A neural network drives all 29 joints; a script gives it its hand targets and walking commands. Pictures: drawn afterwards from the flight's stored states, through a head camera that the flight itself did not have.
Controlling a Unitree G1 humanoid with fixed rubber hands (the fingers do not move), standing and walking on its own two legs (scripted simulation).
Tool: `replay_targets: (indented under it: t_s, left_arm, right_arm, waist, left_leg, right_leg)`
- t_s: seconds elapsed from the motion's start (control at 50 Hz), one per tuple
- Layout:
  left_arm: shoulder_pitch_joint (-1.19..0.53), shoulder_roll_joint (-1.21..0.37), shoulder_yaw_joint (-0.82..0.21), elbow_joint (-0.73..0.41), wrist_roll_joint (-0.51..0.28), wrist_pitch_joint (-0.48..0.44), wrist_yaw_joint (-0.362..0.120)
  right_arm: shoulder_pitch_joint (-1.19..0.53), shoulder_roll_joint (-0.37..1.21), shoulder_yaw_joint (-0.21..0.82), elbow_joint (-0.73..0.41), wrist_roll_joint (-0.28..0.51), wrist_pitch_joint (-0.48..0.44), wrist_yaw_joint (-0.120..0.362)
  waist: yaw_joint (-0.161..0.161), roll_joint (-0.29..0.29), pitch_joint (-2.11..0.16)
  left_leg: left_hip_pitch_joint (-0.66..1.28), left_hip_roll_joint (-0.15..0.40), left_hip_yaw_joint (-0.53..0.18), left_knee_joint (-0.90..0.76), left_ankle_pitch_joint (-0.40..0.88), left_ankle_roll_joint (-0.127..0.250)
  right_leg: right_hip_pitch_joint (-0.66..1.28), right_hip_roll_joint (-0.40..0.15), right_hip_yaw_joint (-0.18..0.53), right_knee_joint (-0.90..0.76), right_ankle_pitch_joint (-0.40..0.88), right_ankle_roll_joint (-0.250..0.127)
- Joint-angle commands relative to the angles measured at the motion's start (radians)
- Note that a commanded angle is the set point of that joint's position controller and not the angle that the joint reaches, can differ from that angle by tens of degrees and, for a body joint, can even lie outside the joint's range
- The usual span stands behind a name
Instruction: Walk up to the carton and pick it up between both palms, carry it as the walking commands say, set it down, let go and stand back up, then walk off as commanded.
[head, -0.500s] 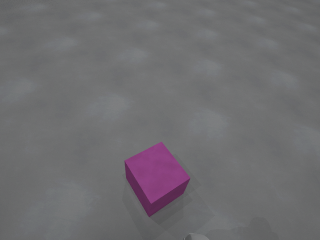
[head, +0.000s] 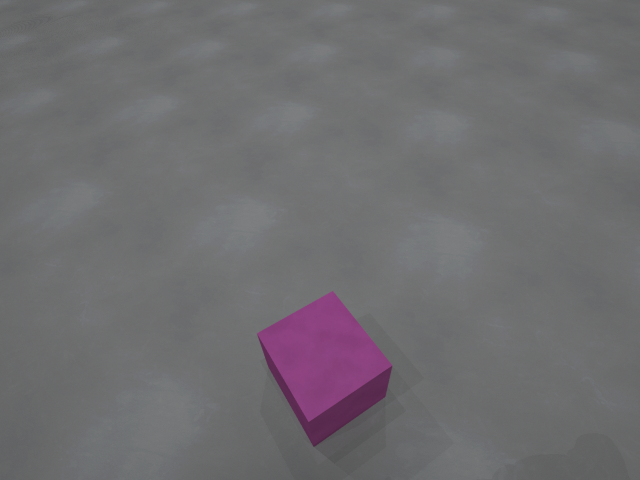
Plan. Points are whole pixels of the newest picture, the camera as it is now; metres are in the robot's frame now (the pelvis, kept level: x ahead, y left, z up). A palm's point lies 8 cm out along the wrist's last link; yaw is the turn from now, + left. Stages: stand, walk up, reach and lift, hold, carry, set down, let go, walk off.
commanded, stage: walk up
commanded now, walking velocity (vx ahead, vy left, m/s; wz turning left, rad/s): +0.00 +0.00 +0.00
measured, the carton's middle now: (323, 366) +0.55 +0.02 -0.66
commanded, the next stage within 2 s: none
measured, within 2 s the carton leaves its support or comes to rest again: neither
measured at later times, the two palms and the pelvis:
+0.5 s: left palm out of the picture -0.06 +0.24 -0.15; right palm out of the picture -0.03 -0.18 -0.15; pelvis +0.00 +0.03 +0.00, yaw +0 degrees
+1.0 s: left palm out of the picture +0.04 +0.24 -0.14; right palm out of the picture -0.05 -0.28 -0.11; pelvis +0.03 -0.02 +0.00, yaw +9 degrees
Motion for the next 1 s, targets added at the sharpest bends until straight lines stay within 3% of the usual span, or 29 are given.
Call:
replay_targets:
  t_s: [0.0, 0.02, 0.04, 0.06, 0.08, 0.1, 0.12, 0.14, 0.16, 0.22, 0.28, 0.3, 0.32, 0.4, 0.6, 0.66, 0.68, 0.74, 0.76, 0.78, 0.8, 0.82, 0.84, 0.88, 0.9, 0.92, 0.98]
  left_arm:
    - [0.043, 0.134, 0.037, 0.005, -0.009, 0.011, 0.002]
    - [0.060, 0.122, 0.040, 0.007, -0.017, 0.013, -0.004]
    - [0.074, 0.115, 0.040, 0.014, -0.015, 0.017, -0.007]
    - [0.063, 0.100, 0.038, 0.015, -0.015, 0.022, -0.011]
    - [0.053, 0.081, 0.035, 0.025, -0.020, 0.024, -0.011]
    - [0.065, 0.088, 0.038, 0.039, -0.016, 0.026, -0.009]
    - [0.070, 0.103, 0.042, 0.048, -0.007, 0.026, -0.010]
    - [0.091, 0.090, 0.041, 0.058, -0.004, 0.027, -0.014]
    - [0.103, 0.086, 0.036, 0.067, -0.004, 0.024, -0.015]
    - [0.120, 0.082, 0.034, 0.095, -0.003, 0.024, -0.012]
    - [0.140, 0.070, 0.025, 0.114, -0.002, 0.026, -0.012]
    - [0.145, 0.062, 0.022, 0.114, -0.003, 0.025, -0.012]
    - [0.158, 0.063, 0.020, 0.123, -0.001, 0.024, -0.014]
    - [0.178, 0.061, 0.016, 0.133, 0.000, 0.019, -0.011]
    - [0.222, 0.047, 0.010, 0.150, -0.006, 0.011, -0.007]
    - [0.224, 0.051, 0.012, 0.148, -0.005, 0.013, -0.004]
    - [0.205, 0.035, 0.009, 0.144, -0.004, 0.015, -0.002]
    - [0.216, 0.047, 0.011, 0.143, -0.008, 0.012, -0.004]
    - [0.239, 0.076, 0.029, 0.145, -0.001, 0.013, 0.003]
    - [0.107, 0.247, 0.106, 0.095, 0.008, 0.043, 0.000]
    - [0.047, 0.205, 0.097, 0.052, 0.044, 0.056, -0.019]
    - [0.045, 0.149, 0.083, 0.022, 0.058, 0.065, -0.027]
    - [0.054, 0.121, 0.082, 0.001, 0.049, 0.063, -0.034]
    - [0.046, 0.106, 0.091, -0.034, 0.036, 0.052, -0.040]
    - [0.029, 0.100, 0.092, -0.049, 0.046, 0.050, -0.048]
    - [0.008, 0.106, 0.097, -0.058, 0.041, 0.048, -0.049]
    - [-0.116, 0.108, 0.097, -0.123, 0.026, 0.050, -0.053]
  right_arm:
    - [0.122, -0.028, 0.002, 0.013, -0.002, -0.029, -0.011]
    - [0.137, -0.048, 0.002, 0.024, -0.011, -0.036, -0.009]
    - [0.124, -0.051, 0.008, 0.018, -0.013, -0.043, -0.007]
    - [0.098, -0.045, 0.021, 0.020, -0.014, -0.047, -0.004]
    - [0.068, -0.026, 0.025, 0.020, -0.009, -0.054, 0.003]
    - [0.057, -0.026, 0.028, 0.021, -0.007, -0.064, 0.005]
    - [0.053, -0.027, 0.034, 0.018, -0.006, -0.070, 0.003]
    - [0.034, -0.034, 0.035, 0.026, -0.006, -0.072, 0.001]
    - [0.061, -0.042, 0.034, 0.033, -0.003, -0.071, 0.002]
    - [0.061, -0.032, 0.042, 0.032, -0.001, -0.076, 0.002]
    - [0.081, -0.034, 0.043, 0.042, 0.002, -0.076, 0.003]
    - [0.086, -0.039, 0.042, 0.048, 0.000, -0.073, 0.003]
    - [0.084, -0.037, 0.043, 0.050, 0.000, -0.073, 0.004]
    - [0.099, -0.027, 0.046, 0.057, -0.001, -0.076, 0.005]
    - [0.115, -0.016, 0.052, 0.077, 0.000, -0.081, 0.009]
    - [0.114, -0.010, 0.054, 0.079, -0.002, -0.080, 0.006]
    - [0.125, 0.000, 0.056, 0.080, 0.001, -0.080, 0.005]
    - [0.125, -0.018, 0.055, 0.087, -0.003, -0.082, 0.005]
    - [0.135, -0.048, 0.028, 0.100, 0.002, -0.081, 0.000]
    - [0.194, -0.139, -0.023, 0.050, -0.034, -0.064, -0.012]
    - [0.278, -0.220, -0.056, 0.074, -0.037, -0.041, -0.031]
    - [0.255, -0.232, -0.065, 0.063, -0.027, -0.030, -0.044]
    - [0.226, -0.235, -0.076, 0.052, -0.024, -0.028, -0.049]
    - [0.184, -0.180, -0.071, 0.033, -0.034, -0.044, -0.048]
    - [0.169, -0.186, -0.080, 0.027, -0.039, -0.048, -0.044]
    - [0.193, -0.155, -0.075, 0.017, -0.048, -0.056, -0.042]
    - [0.273, -0.160, -0.080, 0.010, -0.050, -0.068, -0.042]
  waist:
    - [-0.013, -0.116, 0.026]
    - [0.001, -0.044, 0.027]
    - [0.019, -0.045, 0.023]
    - [0.033, -0.042, 0.071]
    - [0.033, 0.044, 0.065]
    - [0.033, 0.069, 0.076]
    - [0.027, 0.032, 0.081]
    - [0.042, 0.062, 0.088]
    - [0.034, 0.063, 0.076]
    - [0.029, -0.008, 0.089]
    - [0.020, -0.019, 0.091]
    - [0.024, 0.006, 0.101]
    - [0.019, -0.023, 0.101]
    - [0.020, -0.040, 0.095]
    - [0.027, -0.036, 0.075]
    - [0.029, -0.062, 0.091]
    - [0.019, -0.033, 0.108]
    - [0.027, -0.033, 0.063]
    - [0.028, -0.031, 0.076]
    - [-0.061, -0.140, 0.146]
    - [-0.108, -0.009, 0.168]
    - [-0.077, 0.011, 0.217]
    - [-0.043, 0.034, 0.206]
    - [-0.020, 0.129, 0.171]
    - [-0.026, 0.176, 0.144]
    - [-0.038, 0.188, 0.135]
    - [-0.091, 0.191, 0.113]
  left_leg:
    - [0.097, 0.031, -0.015, -0.294, 0.256, 0.002]
    - [0.122, 0.062, -0.043, -0.285, 0.279, 0.010]
    - [0.127, 0.105, -0.080, -0.308, 0.237, 0.019]
    - [0.058, 0.119, -0.083, -0.323, 0.190, 0.021]
    - [-0.030, 0.112, -0.086, -0.351, 0.117, 0.026]
    - [-0.087, 0.109, -0.095, -0.389, 0.084, 0.027]
    - [-0.086, 0.109, -0.095, -0.405, 0.093, 0.031]
    - [-0.082, 0.106, -0.095, -0.415, 0.087, 0.036]
    - [-0.088, 0.101, -0.091, -0.423, 0.050, 0.041]
    - [-0.052, 0.104, -0.103, -0.412, 0.073, 0.053]
    - [-0.053, 0.104, -0.116, -0.416, 0.040, 0.056]
    - [-0.063, 0.097, -0.106, -0.415, 0.024, 0.055]
    - [-0.049, 0.100, -0.111, -0.411, 0.040, 0.054]
    - [-0.050, 0.089, -0.099, -0.393, 0.076, 0.052]
    - [-0.008, 0.075, -0.073, -0.351, 0.179, 0.044]
    - [-0.004, 0.077, -0.067, -0.344, 0.195, 0.043]
    - [-0.014, 0.076, -0.062, -0.343, 0.185, 0.042]
    - [-0.001, 0.073, -0.061, -0.339, 0.192, 0.042]
    - [0.014, 0.073, -0.073, -0.297, 0.203, 0.055]
    - [-0.003, 0.272, -0.387, -0.336, 0.053, 0.142]
    - [0.047, 0.412, -0.610, -0.457, -0.216, 0.205]
    - [0.014, 0.456, -0.612, -0.485, -0.233, 0.223]
    - [-0.009, 0.408, -0.566, -0.467, -0.207, 0.190]
    - [-0.020, 0.315, -0.440, -0.427, -0.029, 0.133]
    - [-0.001, 0.278, -0.379, -0.407, 0.000, 0.119]
    - [0.028, 0.254, -0.356, -0.384, 0.068, 0.126]
    - [0.099, 0.245, -0.360, -0.341, 0.289, 0.144]
  right_leg:
    - [0.022, -0.193, 0.201, -0.128, 0.037, -0.052]
    - [-0.007, -0.174, 0.193, -0.122, -0.019, -0.021]
    - [-0.038, -0.145, 0.185, -0.136, -0.109, -0.001]
    - [-0.018, -0.119, 0.174, -0.147, -0.104, 0.015]
    - [0.082, -0.088, 0.133, -0.112, -0.002, 0.027]
    - [0.142, -0.089, 0.124, -0.082, 0.039, 0.033]
    - [0.144, -0.092, 0.122, -0.072, 0.053, 0.031]
    - [0.141, -0.087, 0.125, -0.079, 0.055, 0.036]
    - [0.154, -0.091, 0.124, -0.073, 0.040, 0.037]
    - [0.108, -0.083, 0.118, -0.085, 0.028, 0.046]
    - [0.090, -0.078, 0.113, -0.085, 0.016, 0.054]
    - [0.084, -0.080, 0.112, -0.086, 0.001, 0.059]
    - [0.075, -0.078, 0.112, -0.084, 0.007, 0.059]
    - [0.068, -0.086, 0.114, -0.081, 0.025, 0.060]
    - [0.075, -0.091, 0.120, -0.081, 0.048, 0.054]
    - [0.058, -0.093, 0.124, -0.090, 0.044, 0.050]
    - [0.054, -0.096, 0.131, -0.090, 0.049, 0.052]
    - [0.091, -0.096, 0.127, -0.078, 0.056, 0.049]
    - [0.084, -0.095, 0.115, -0.043, 0.007, 0.053]
    - [-0.079, 0.003, -0.037, 0.194, -0.183, 0.085]
    - [-0.301, 0.012, 0.040, 0.387, -0.287, 0.098]
    - [-0.398, -0.039, 0.130, 0.525, -0.208, 0.113]
    - [-0.395, -0.050, 0.156, 0.573, -0.171, 0.123]
    - [-0.365, -0.062, 0.175, 0.582, -0.106, 0.129]
    - [-0.354, -0.062, 0.173, 0.535, -0.103, 0.136]
    - [-0.365, -0.042, 0.151, 0.498, -0.114, 0.135]
    - [-0.364, -0.006, 0.091, 0.346, -0.197, 0.136]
